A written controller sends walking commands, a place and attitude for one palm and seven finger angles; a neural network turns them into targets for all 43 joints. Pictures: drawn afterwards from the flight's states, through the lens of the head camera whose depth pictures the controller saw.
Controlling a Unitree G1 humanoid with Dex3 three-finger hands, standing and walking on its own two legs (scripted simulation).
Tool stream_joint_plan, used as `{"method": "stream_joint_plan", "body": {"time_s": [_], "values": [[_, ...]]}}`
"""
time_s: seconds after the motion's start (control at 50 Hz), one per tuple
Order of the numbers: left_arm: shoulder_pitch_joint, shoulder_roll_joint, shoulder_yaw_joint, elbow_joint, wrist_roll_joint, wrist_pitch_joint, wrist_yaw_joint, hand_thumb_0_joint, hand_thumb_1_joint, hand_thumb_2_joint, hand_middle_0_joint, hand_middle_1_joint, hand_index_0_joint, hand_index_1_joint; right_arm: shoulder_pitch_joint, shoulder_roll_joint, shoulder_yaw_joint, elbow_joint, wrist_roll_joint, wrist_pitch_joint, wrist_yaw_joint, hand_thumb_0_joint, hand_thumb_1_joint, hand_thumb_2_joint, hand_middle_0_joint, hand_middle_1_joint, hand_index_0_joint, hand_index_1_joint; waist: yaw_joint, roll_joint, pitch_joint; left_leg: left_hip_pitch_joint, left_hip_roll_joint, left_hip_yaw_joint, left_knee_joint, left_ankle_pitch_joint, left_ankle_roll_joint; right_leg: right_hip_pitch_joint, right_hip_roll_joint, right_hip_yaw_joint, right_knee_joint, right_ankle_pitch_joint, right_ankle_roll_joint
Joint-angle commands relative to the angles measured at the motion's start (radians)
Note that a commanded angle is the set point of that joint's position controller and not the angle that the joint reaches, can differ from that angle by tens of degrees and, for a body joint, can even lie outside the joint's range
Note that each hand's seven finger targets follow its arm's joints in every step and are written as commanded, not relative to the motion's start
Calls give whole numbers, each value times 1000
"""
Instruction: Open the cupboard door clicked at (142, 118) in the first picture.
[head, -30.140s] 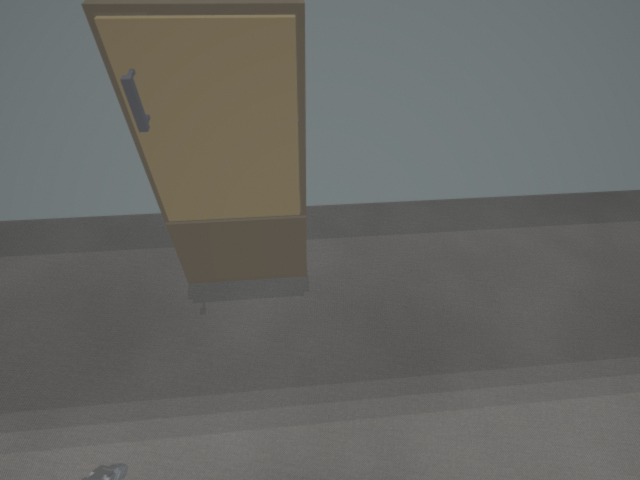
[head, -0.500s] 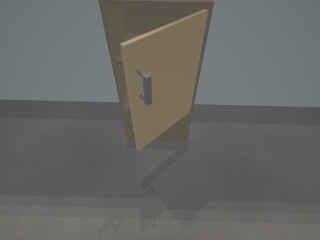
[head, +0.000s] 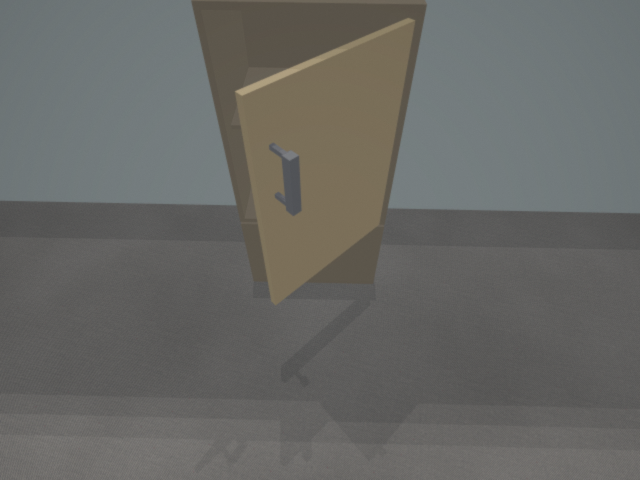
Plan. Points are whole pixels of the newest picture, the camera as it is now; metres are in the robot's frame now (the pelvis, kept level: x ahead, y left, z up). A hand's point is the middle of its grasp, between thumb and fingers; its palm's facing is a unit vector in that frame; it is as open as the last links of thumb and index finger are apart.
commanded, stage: walk to a spot facing it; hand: left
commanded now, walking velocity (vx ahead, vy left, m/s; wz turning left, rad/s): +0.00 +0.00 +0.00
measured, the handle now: (284, 179) +0.60 +0.10 +0.01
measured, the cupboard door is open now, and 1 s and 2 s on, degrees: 45 45 45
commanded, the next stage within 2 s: none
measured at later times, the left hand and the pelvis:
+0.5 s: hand out of the picture +0.06 +0.18 -0.18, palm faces -0.08 -0.96 -0.27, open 7.4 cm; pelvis +0.00 -0.02 -0.02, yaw -9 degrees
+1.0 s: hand out of the picture +0.11 +0.13 -0.16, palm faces -0.29 -0.92 -0.25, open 7.4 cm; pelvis +0.02 -0.05 +0.00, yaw -25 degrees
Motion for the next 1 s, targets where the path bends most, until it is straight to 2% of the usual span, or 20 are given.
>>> {"method": "stream_joint_plan", "body": {"time_s": [0.0, 0.08, 0.24, 0.3, 0.34, 0.38, 0.4, 0.44, 0.46, 0.48, 0.5, 0.52, 0.54, 0.56, 0.58, 0.64, 0.68, 0.74, 0.78, 0.98], "values": [[69, 97, 16, -21, 2, -15, 7, 0, 900, 900, -200, -300, -200, -300, 75, -89, -13, -17, 2, -9, -2, 0, -900, -900, 200, 300, 200, 300, 5, 0, 22, -43, 71, -59, -82, 111, 28, 6, -83, 81, -92, 82, -24], [64, 102, 16, -21, 2, -16, 7, 0, 900, 900, -200, -300, -200, -300, 70, -91, -13, -16, 3, -10, -3, 0, -900, -900, 200, 300, 200, 300, 5, 8, 15, -36, 72, -61, -83, 119, 27, 14, -83, 82, -92, 94, -25], [14, 146, 67, -91, 13, 24, -11, 0, 900, 900, -200, -300, -200, -300, 49, -143, -57, -71, 1, 19, -19, 0, -900, -900, 200, 300, 200, 300, -2, -2, 23, -32, 117, -5, 7, 14, 33, -127, -65, 145, -2, 97, -44], [-11, 141, 78, -131, 17, 35, -21, 0, 900, 900, -200, -300, -200, -300, 40, -175, -72, -102, -2, 16, -23, 0, -900, -900, 200, 300, 200, 300, -6, 57, 9, -32, 177, -49, -30, -23, 58, -178, -20, 135, 92, 79, -35], [-11, 125, 83, -152, 19, 37, -29, 0, 900, 900, -200, -300, -200, -300, 25, -211, -85, -124, -3, 12, -25, 0, -900, -900, 200, 300, 200, 300, 4, 135, -20, -22, 257, -108, -73, -22, 102, -204, 19, 95, 228, 12, -20], [-32, 113, 85, -177, 20, 46, -37, 0, 900, 900, -200, -300, -200, -300, 13, -230, -92, -143, -10, 7, -25, 0, -900, -900, 200, 300, 200, 300, 2, 203, -12, -36, 348, -143, -116, 63, 165, -236, 27, 57, 407, -222, -6], [-40, 111, 87, -189, 20, 47, -40, 0, 900, 900, -200, -300, -200, -300, 1, -231, -92, -153, -14, 6, -23, 0, -900, -900, 200, 300, 200, 300, 1, 218, 0, -35, 357, -129, -107, 133, 177, -250, 17, 60, 436, -270, -5], [-11, 106, 89, -190, 18, 40, -44, 0, 900, 900, -200, -300, -200, -300, -36, -232, -91, -176, -15, 5, -22, 0, -900, -900, 200, 300, 200, 300, 28, 161, -16, -38, 340, -52, -17, 248, 152, -186, 5, 55, 350, -235, -9], [24, 111, 91, -184, 18, 36, -46, 0, 900, 900, -200, -300, -200, -300, -63, -240, -94, -187, -14, 7, -21, 0, -900, -900, 200, 300, 200, 300, 51, 140, -19, -62, 306, -4, 55, 258, 117, -125, 8, 43, 247, -144, -9], [80, 138, 97, -170, 20, 28, -44, 0, 900, 900, -200, -300, -200, -300, -87, -234, -95, -199, -7, 11, -20, 0, -900, -900, 200, 300, 200, 300, 82, 42, -36, -99, 237, 56, 193, 192, 60, -38, -3, 80, 76, 60, -17], [117, 249, 117, -164, 33, 15, -29, 0, 900, 900, -200, -300, -200, -300, -80, -171, -90, -230, 9, 16, -15, 0, -900, -900, 200, 300, 200, 300, 88, -297, -57, -289, 86, 146, 432, -137, -15, 83, -207, 424, -87, 298, -84], [142, 299, 122, -158, 18, 17, -17, 0, 900, 900, -200, -300, -200, -300, -122, -161, -84, -253, 9, 24, -9, 0, -900, -900, 200, 300, 200, 300, 112, -356, -44, -387, 4, 61, 644, -416, -30, 87, -318, 576, -115, 507, -165], [135, 293, 122, -165, 12, 19, -9, 0, 900, 900, -200, -300, -200, -300, -110, -171, -87, -256, 9, 31, -7, 0, -900, -900, 200, 300, 200, 300, 93, -261, -57, -406, 29, -26, 736, -379, -24, 94, -319, 539, -101, 470, -197], [85, 253, 120, -181, 14, 20, -2, 0, 900, 900, -200, -300, -200, -300, -137, -172, -89, -241, 7, 35, -7, 0, -900, -900, 200, 300, 200, 300, 77, -245, -40, -435, 44, -61, 775, -320, -22, 64, -263, 527, -105, 356, -190], [27, 240, 115, -202, 12, 22, -1, 0, 900, 900, -200, -300, -200, -300, -142, -177, -90, -240, 9, 34, -3, 0, -900, -900, 200, 300, 200, 300, 53, -197, -21, -449, 53, -73, 793, -249, -29, 59, -230, 496, -91, 303, -191], [18, 224, 108, -224, 10, 5, 0, 0, 900, 900, -200, -300, -200, -300, -147, -162, -87, -243, 7, 35, 8, 0, -900, -900, 200, 300, 200, 300, 38, -63, -88, -423, 44, -74, 764, -143, -45, 96, -175, 440, -72, 340, -154], [42, 230, 106, -224, 8, 2, 0, 0, 900, 900, -200, -300, -200, -300, -158, -161, -84, -250, 8, 40, 5, 0, -900, -900, 200, 300, 200, 300, 42, -63, -117, -440, 34, -81, 740, -118, -51, 147, -157, 429, -68, 388, -127], [71, 228, 106, -221, 9, 2, 1, 0, 900, 900, -200, -300, -200, -300, -191, -174, -85, -268, 10, 41, -1, 0, -900, -900, 200, 300, 200, 300, 54, -125, -119, -467, 23, -96, 706, -111, -58, 194, -137, 442, -60, 469, -90], [87, 227, 107, -226, 9, 4, 0, 0, 900, 900, -200, -300, -200, -300, -221, -180, -84, -283, 11, 42, -5, 0, -900, -900, 200, 300, 200, 300, 62, -132, -104, -482, 18, -105, 694, -117, -59, 200, -137, 462, -59, 511, -92], [94, 251, 112, -264, 18, 8, -2, 0, 900, 900, -200, -300, -200, -300, -293, -171, -81, -346, 17, 29, 0, 0, -900, -900, 200, 300, 200, 300, 69, -102, -94, -436, -12, -123, 571, -155, -50, 134, -134, 593, -48, 430, -178]]}}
